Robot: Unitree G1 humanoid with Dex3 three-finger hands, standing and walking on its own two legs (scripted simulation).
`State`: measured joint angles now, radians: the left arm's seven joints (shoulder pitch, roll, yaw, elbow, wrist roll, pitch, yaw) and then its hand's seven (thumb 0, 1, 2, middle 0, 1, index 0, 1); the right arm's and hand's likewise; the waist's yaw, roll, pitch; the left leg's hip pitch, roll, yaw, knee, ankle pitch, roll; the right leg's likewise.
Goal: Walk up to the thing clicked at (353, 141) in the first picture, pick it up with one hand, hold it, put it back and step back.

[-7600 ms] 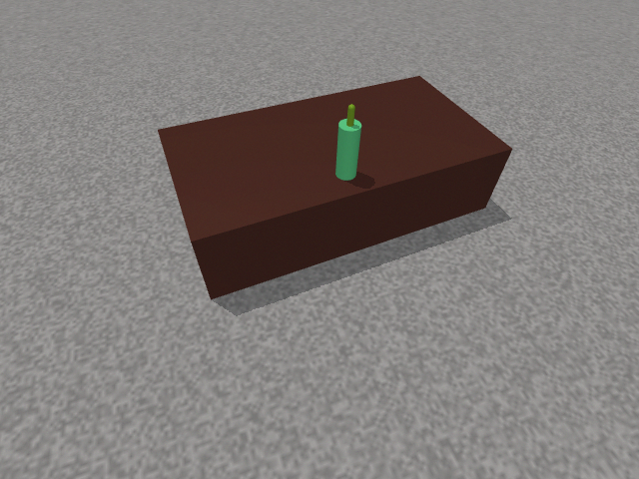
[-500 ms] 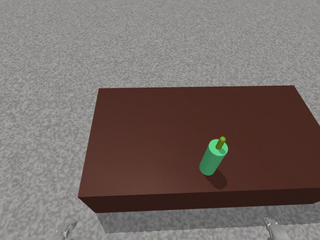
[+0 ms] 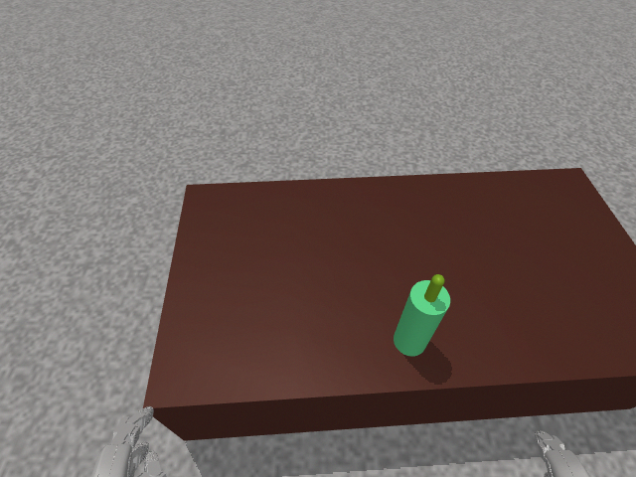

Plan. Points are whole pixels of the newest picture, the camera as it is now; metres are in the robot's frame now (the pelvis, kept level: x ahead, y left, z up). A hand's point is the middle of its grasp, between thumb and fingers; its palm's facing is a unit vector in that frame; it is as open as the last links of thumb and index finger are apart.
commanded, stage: go down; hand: right
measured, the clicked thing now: (422, 313) +0.47 -0.21 -0.27
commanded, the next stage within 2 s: none
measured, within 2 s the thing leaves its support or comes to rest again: neither
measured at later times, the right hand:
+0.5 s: hand (560, 438) +0.20 -0.30 -0.08, palm faces +0.16 +0.93 -0.32, open 17.5 cm
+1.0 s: hand (586, 348) +0.31 -0.36 -0.04, palm faces +0.19 +0.97 -0.17, open 17.3 cm
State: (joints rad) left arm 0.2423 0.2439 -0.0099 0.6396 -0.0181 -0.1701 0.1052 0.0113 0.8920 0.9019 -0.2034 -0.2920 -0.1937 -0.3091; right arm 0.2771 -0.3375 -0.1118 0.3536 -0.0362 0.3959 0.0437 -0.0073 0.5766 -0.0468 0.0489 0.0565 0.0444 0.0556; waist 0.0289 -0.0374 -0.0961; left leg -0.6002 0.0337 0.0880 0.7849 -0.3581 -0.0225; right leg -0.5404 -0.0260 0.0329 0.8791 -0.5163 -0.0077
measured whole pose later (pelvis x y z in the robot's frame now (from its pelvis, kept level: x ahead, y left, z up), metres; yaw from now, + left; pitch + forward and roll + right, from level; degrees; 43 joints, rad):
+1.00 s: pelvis -0.05 +0.01 -0.04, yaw +1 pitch +18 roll +2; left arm 0.32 0.31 -0.05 0.69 0.01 -0.16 0.10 0.01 0.90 0.89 -0.20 -0.29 -0.20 -0.30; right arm -0.48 -0.77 -0.59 1.14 0.04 -0.15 0.47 -0.01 0.48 -0.07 0.05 0.05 0.05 0.05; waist 0.08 0.02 -0.06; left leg -0.95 0.03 0.08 0.99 -0.36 0.00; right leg -0.89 -0.03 0.03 1.10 -0.53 0.00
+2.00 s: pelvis -0.05 +0.00 -0.05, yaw +2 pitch +23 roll +4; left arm 0.30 0.33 -0.11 0.66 0.04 -0.12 0.04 0.01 0.89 0.89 -0.21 -0.30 -0.21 -0.31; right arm -0.69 -0.96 -0.70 1.30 0.03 -0.26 0.57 -0.01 0.43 -0.07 0.07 0.05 0.06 0.05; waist 0.11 0.03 -0.07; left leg -1.08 0.02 0.09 1.05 -0.37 -0.01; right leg -1.04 -0.04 0.05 1.19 -0.56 -0.01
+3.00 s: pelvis -0.13 +0.00 -0.34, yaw +5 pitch +34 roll +9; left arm 0.20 0.35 -0.20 0.62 0.10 -0.07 -0.05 0.00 0.90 0.88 -0.21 -0.30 -0.21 -0.31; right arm -1.06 -0.94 -0.75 1.27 0.00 -0.46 0.44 -0.02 0.49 -0.05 0.07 0.04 0.06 0.04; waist 0.26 0.00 -0.02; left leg -2.16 0.09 0.10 2.03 -0.46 -0.01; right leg -2.12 0.01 0.11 2.25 -0.73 -0.01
